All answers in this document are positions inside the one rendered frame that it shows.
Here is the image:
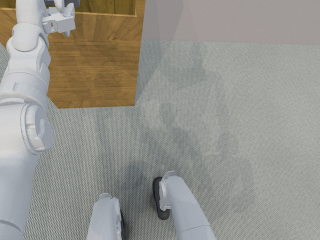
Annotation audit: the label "robot left upper arm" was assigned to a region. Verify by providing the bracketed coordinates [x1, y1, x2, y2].
[0, 103, 54, 240]

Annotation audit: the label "drawer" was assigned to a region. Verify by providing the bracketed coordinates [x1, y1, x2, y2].
[0, 0, 136, 15]

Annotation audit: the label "right robot foot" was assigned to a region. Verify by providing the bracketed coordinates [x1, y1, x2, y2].
[152, 176, 170, 220]

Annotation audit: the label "cabinet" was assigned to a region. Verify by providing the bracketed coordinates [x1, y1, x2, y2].
[0, 0, 146, 109]

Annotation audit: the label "robot right shin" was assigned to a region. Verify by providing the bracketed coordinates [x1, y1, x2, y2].
[159, 171, 181, 210]

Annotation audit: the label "robot left forearm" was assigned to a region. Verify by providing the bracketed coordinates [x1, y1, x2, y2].
[0, 23, 51, 113]

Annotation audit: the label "left robot hand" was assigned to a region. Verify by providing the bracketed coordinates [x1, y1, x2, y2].
[15, 0, 76, 37]

